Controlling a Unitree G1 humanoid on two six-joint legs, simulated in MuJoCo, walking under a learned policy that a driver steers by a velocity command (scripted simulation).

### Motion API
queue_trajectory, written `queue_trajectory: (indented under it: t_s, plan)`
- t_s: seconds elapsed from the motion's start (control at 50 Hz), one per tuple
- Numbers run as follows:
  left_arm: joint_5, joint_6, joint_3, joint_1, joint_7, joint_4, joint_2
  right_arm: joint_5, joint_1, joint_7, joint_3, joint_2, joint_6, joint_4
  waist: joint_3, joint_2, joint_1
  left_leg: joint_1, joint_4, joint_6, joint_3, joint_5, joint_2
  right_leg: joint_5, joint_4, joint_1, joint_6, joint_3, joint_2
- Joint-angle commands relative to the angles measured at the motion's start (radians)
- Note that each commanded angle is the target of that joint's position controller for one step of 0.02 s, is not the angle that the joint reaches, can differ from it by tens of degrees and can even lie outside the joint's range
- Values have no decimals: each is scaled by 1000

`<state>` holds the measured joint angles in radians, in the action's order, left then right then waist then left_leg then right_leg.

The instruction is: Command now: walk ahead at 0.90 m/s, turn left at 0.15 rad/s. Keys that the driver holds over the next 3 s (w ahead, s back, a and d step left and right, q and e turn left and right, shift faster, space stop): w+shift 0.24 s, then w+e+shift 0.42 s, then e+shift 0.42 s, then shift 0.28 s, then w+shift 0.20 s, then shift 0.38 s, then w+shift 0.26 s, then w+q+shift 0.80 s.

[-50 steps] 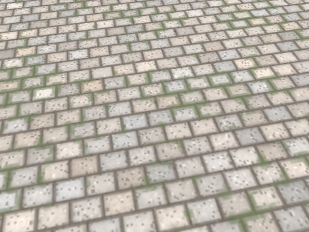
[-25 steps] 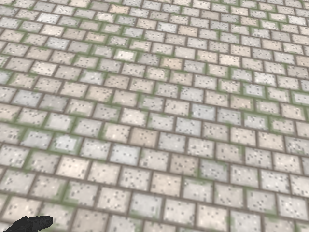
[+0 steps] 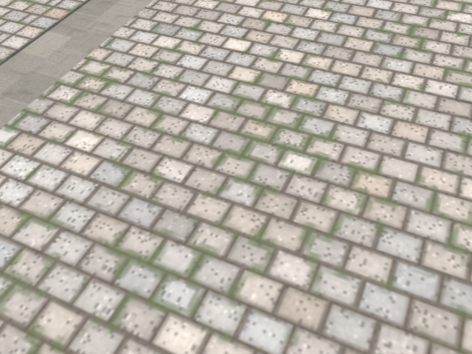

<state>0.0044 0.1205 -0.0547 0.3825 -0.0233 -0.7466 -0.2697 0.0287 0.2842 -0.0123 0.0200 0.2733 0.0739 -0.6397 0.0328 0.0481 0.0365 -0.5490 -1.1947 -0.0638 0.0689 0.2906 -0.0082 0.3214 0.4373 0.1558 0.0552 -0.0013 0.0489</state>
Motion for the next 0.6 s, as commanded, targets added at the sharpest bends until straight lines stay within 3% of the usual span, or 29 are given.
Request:
queue_trajectory:
  t_s: [0.02,0.08,0.12,0.16,0.2,0.24,0.26,0.28,0.3,0.32,0.34,0.36,0.38,0.4,0.42,0.44,0.48,0.5,0.52,0.56,0.6]
  plan:
    - [-6,3,-8,55,3,28,-92,-3,-143,-10,15,51,25,117,-153,-146,7,-418,19,15,21,-98,100,146,-284,-153,149,-361,-262]
    - [-11,-1,1,67,14,1,-98,-16,-231,-11,6,41,29,136,-191,-114,14,-394,168,49,-37,-242,102,-108,-337,-72,145,-233,-223]
    - [-16,-2,9,109,23,-30,-101,-21,-325,-23,-7,16,41,156,-198,-111,44,-277,331,54,-98,-355,81,-266,-385,-23,129,-149,-202]
    - [-27,-6,18,165,28,-66,-106,-11,-400,-43,-12,3,53,172,-207,-106,66,-180,479,40,-127,-433,54,-356,-415,-46,116,-101,-206]
    - [-33,-14,22,189,31,-93,-122,-1,-443,-60,-5,14,61,181,-203,-122,60,-114,597,18,-145,-438,20,-512,-396,-130,102,-58,-222]
    - [-19,-24,20,200,37,-113,-160,2,-446,-65,14,54,61,194,-141,-191,20,-22,630,-16,-180,-358,-44,-971,-285,-248,89,-36,-257]
    - [-10,-33,18,213,42,-128,-171,2,-402,-58,28,86,53,196,-83,-238,-25,75,618,-36,-173,-288,-68,-1209,-185,-282,81,-52,-281]
    - [4,-45,14,202,45,-138,-195,8,-259,-42,52,133,40,171,9,-276,-117,243,597,-58,-150,-222,-80,-1373,-16,-283,78,-72,-299]
    - [12,-59,9,130,47,-127,-222,20,-7,-21,74,167,24,113,112,-272,-267,536,638,-84,-109,-246,-34,-1366,243,-147,56,-55,-285]
    - [41,-53,29,118,49,-82,-148,12,232,3,93,237,3,49,293,-157,-321,959,536,-96,119,-61,180,-880,578,153,51,-72,-215]
    - [-7,-26,72,285,31,-60,33,-21,225,-12,93,265,23,30,499,223,-157,1222,690,-240,669,437,426,123,919,486,29,-159,-41]
    - [-63,-4,36,114,27,-44,-127,-30,247,-5,77,152,24,16,409,180,-245,1107,861,-172,715,480,372,102,973,550,43,-184,-70]
    - [-94,0,19,-7,29,0,-147,-39,176,1,68,126,28,0,192,130,-225,951,880,-137,532,331,355,43,990,629,35,-151,-107]
    - [-78,1,27,-58,30,16,-116,-41,123,-1,68,123,34,-16,86,-12,-180,774,916,-128,423,159,334,-7,955,606,31,-140,-146]
    - [-60,-10,21,-72,29,15,-93,-54,71,-4,63,94,42,-29,4,-47,-125,622,948,-124,319,63,305,-53,931,568,23,-133,-180]
    - [-63,-34,20,-15,23,8,-65,-65,29,-6,55,58,52,-41,-14,0,-64,519,978,-128,245,24,293,-81,929,506,14,-144,-215]
    - [-67,-81,21,5,22,3,-22,-32,-45,-16,51,15,59,-66,-87,37,-12,388,1040,-109,85,-47,273,-48,905,490,0,-132,-253]
    - [-63,-98,22,-18,22,14,-12,-23,-82,-17,52,18,61,-73,-140,35,6,322,1066,-89,13,-96,269,-49,891,512,-8,-125,-264]
    - [-54,-106,22,-58,23,33,-16,-27,-101,-15,55,29,65,-75,-177,24,8,278,1083,-79,-61,-163,251,-101,867,534,-19,-115,-264]
    - [-42,-101,23,-122,17,70,-25,-45,-128,-6,59,56,71,-71,-211,14,19,222,1105,-68,-194,-239,189,-262,739,531,-33,-78,-245]
    - [-33,-88,24,-186,-1,87,-40,-44,-102,7,64,89,74,-76,-213,-52,-6,265,1117,-54,-283,-288,157,-419,578,503,-19,-15,-216]
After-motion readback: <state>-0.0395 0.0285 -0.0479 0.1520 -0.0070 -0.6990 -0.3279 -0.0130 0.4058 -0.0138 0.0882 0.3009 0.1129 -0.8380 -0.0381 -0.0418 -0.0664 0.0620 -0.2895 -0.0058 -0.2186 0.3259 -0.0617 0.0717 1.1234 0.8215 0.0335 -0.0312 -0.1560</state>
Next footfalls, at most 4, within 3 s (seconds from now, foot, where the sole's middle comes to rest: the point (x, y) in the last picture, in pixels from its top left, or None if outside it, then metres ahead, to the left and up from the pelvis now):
0.30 left None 0.47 0.13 -0.78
0.76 right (311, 247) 0.88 -0.15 -0.78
1.22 left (300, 190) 1.12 -0.13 -0.78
1.56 right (327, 243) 0.89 -0.20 -0.78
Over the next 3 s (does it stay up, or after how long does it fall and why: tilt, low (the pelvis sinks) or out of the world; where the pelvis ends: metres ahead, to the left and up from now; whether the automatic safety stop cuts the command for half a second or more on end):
stays up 1.47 -0.55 -0.01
